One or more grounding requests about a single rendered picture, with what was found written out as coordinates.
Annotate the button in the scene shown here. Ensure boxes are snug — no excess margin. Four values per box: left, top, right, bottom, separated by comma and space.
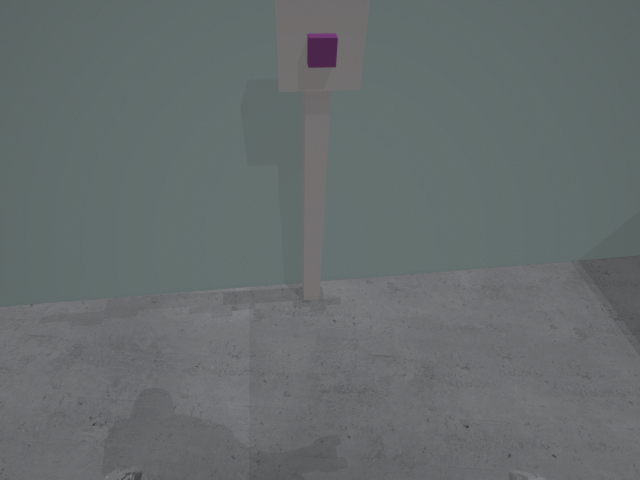
307, 33, 338, 68

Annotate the panel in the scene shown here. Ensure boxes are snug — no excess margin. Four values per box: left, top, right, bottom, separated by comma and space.
274, 0, 370, 300

